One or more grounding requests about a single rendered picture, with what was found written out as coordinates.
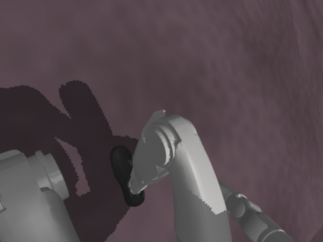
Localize right robot foot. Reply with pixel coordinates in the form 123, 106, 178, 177
110, 146, 145, 207

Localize right robot arm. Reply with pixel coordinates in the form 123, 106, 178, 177
225, 193, 295, 242

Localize right robot hand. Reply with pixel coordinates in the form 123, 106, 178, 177
218, 180, 237, 201

